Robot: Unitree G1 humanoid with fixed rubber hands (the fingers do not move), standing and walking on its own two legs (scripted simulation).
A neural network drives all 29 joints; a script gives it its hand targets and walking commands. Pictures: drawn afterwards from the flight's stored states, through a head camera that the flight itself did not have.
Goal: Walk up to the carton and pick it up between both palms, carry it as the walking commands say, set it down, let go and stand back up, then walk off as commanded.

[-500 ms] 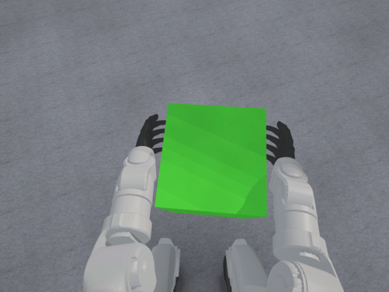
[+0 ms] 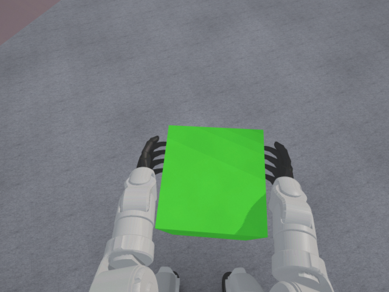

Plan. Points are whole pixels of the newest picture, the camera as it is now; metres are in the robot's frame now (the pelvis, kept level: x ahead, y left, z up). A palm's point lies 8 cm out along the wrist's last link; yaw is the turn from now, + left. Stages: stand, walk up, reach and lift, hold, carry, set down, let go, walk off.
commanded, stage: reach and lift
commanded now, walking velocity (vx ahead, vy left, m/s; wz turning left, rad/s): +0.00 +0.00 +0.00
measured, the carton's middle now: (211, 189) +0.35 -0.02 -0.11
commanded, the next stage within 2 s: none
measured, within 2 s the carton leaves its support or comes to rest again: neither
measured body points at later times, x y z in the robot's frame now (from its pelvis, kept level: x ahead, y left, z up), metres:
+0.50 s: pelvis +0.01 +0.01 +0.04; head +0.05 +0.02 +0.49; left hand +0.36 +0.13 +0.03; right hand +0.34 -0.16 +0.04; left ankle +0.05 +0.12 -0.70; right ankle +0.04 -0.14 -0.70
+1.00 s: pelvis +0.02 +0.00 +0.05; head -0.02 +0.01 +0.50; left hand +0.35 +0.12 +0.09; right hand +0.33 -0.17 +0.10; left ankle +0.05 +0.12 -0.70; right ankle +0.04 -0.14 -0.70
